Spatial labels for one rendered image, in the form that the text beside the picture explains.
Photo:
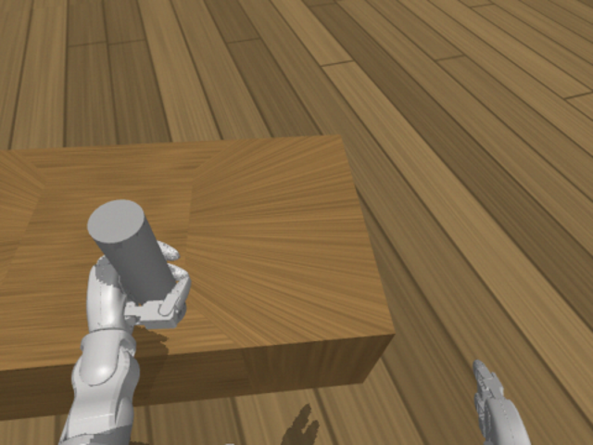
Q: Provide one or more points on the left robot hand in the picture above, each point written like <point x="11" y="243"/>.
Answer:
<point x="111" y="304"/>

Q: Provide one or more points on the right robot hand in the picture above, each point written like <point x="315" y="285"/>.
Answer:
<point x="499" y="420"/>

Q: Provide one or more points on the left robot arm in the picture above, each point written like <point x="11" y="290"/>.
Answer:
<point x="104" y="379"/>

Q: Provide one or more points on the can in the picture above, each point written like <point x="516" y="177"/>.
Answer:
<point x="121" y="230"/>

